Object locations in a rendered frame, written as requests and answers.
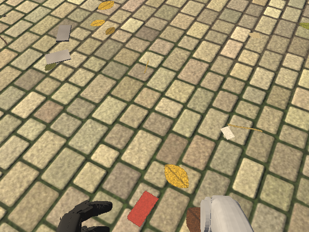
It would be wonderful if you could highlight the robot right thigh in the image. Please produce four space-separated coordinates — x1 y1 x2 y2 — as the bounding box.
200 195 254 232

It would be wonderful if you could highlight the left robot hand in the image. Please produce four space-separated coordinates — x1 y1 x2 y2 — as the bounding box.
56 200 113 232

